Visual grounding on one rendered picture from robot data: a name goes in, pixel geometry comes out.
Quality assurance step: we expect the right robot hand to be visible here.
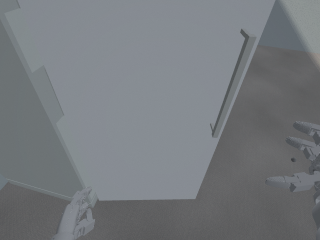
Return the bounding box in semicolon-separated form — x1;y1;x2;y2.
265;121;320;193

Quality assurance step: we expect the fridge door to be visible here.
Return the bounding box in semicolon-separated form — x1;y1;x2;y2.
17;0;276;201

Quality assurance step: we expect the left robot hand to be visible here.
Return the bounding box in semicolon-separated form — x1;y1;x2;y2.
56;186;95;240

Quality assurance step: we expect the handle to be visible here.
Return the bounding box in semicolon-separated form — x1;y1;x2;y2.
210;28;257;138

